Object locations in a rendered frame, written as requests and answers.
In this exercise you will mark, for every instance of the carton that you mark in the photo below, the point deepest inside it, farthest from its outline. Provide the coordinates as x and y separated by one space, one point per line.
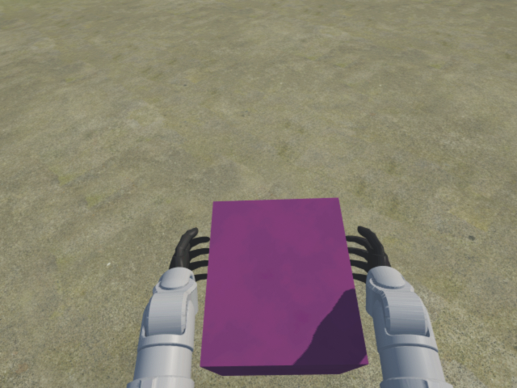
280 295

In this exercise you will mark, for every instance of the left robot forearm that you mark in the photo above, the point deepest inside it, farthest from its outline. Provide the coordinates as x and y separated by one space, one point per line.
166 340

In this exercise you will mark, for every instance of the right robot hand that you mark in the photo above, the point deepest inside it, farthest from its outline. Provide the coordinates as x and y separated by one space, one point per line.
375 254

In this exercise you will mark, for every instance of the left robot hand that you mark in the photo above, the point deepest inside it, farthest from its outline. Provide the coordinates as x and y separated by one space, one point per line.
183 255

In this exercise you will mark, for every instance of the right robot forearm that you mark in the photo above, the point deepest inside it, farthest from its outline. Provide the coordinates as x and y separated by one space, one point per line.
404 336

